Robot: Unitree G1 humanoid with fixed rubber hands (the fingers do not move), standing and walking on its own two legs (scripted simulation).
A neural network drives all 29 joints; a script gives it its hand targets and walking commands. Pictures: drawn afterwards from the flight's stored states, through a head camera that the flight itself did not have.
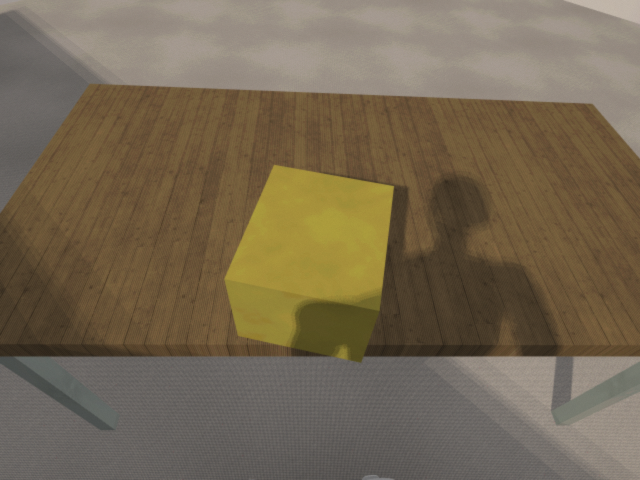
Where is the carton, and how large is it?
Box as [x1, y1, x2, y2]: [224, 165, 393, 362]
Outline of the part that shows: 274,165 224,278 237,333 240,336 360,362 379,310 393,186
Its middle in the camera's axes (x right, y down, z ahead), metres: -0.01 +0.04 +0.61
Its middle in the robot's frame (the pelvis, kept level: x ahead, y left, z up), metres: +0.45 +0.00 -0.02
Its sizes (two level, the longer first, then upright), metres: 0.229 0.197 0.162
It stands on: a table, 0.64 m high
